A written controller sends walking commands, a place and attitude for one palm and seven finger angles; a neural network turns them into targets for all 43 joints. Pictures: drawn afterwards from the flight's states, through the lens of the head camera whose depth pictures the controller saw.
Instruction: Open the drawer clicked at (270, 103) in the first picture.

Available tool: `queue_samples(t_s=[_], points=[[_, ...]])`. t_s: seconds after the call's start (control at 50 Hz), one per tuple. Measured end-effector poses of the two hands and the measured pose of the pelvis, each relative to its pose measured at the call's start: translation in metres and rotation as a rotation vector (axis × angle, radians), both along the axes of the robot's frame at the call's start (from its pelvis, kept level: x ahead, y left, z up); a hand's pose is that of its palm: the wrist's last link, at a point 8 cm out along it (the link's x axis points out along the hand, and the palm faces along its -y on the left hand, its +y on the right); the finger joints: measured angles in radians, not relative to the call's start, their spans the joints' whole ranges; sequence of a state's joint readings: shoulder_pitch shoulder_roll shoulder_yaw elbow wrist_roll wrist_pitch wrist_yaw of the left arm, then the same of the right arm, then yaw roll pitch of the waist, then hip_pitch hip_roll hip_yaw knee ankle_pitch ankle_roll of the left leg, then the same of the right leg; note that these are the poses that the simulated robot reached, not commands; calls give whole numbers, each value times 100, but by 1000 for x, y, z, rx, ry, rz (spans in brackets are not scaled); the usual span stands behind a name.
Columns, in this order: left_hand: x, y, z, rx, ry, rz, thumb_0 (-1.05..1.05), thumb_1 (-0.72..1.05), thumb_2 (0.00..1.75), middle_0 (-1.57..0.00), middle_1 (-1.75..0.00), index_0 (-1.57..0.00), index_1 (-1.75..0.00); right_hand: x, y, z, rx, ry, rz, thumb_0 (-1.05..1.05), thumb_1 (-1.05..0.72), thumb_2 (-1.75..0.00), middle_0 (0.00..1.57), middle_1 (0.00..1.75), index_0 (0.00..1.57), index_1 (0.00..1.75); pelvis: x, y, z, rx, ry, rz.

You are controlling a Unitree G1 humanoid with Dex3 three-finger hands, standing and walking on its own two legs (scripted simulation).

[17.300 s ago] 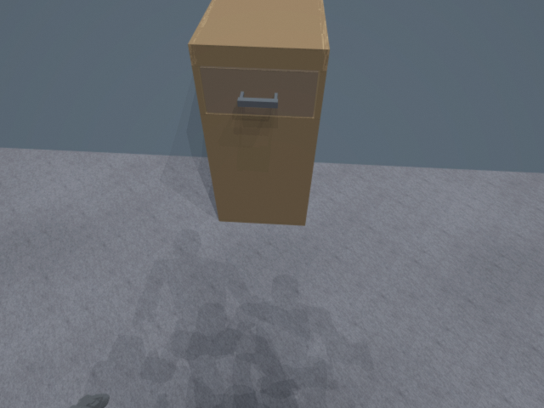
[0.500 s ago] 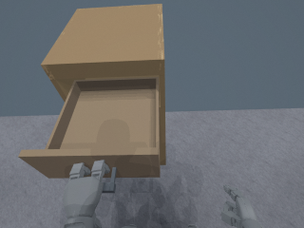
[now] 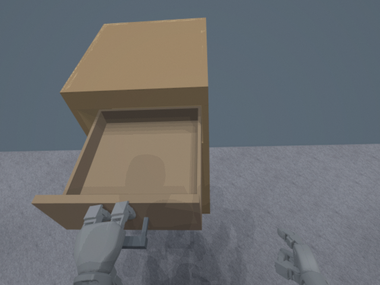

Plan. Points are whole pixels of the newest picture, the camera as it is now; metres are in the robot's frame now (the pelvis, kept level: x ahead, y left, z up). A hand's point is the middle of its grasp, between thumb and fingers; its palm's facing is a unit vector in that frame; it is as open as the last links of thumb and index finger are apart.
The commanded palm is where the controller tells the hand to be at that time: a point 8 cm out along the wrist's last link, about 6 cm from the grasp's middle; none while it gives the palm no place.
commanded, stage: lift the hand off the handle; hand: left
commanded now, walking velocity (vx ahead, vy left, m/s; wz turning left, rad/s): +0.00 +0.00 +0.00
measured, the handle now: (120, 232) +0.24 +0.20 -0.05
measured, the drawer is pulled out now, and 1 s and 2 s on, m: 0.30 0.30 0.30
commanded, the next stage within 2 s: draw the hand back to the body in 1.42 s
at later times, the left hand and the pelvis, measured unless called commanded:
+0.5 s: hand (106, 240) +0.19 +0.19 +0.03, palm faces +0.05 -0.16 -0.99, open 13.5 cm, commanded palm +0.16 +0.19 +0.09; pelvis +0.00 +0.00 +0.01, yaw -1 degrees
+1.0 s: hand (95, 233) +0.19 +0.20 +0.07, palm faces +0.06 -0.18 -0.98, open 13.8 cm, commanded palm +0.16 +0.20 +0.13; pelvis +0.00 +0.01 +0.03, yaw -1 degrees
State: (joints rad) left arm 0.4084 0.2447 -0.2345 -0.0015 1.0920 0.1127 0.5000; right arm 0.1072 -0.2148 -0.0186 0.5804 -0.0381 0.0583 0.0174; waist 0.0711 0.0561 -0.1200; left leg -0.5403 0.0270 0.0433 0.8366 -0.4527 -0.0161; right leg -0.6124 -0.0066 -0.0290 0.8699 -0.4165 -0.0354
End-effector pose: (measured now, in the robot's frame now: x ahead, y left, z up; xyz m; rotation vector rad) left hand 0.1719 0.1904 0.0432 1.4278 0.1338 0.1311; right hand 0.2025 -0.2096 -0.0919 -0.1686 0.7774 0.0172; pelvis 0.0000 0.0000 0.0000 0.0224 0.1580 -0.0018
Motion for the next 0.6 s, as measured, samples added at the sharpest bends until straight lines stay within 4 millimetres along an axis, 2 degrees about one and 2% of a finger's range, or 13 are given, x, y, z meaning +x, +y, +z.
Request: queue_samples(t_s=[0.34,0.6], points=[[2,4,20,-14,-1,-14,0,-49,30,-32,-120,-38,-123,1,3,9,6,-7,4,1,-91,-89,20,30,20,30,2,2,9,-2,-35,-5],[0,2,47,-32,-60,-22,0,-49,30,-32,-120,-34,-122,5,9,19,32,-30,18,1,-91,-89,20,30,20,30,3,5,15,-4,-62,-12]])
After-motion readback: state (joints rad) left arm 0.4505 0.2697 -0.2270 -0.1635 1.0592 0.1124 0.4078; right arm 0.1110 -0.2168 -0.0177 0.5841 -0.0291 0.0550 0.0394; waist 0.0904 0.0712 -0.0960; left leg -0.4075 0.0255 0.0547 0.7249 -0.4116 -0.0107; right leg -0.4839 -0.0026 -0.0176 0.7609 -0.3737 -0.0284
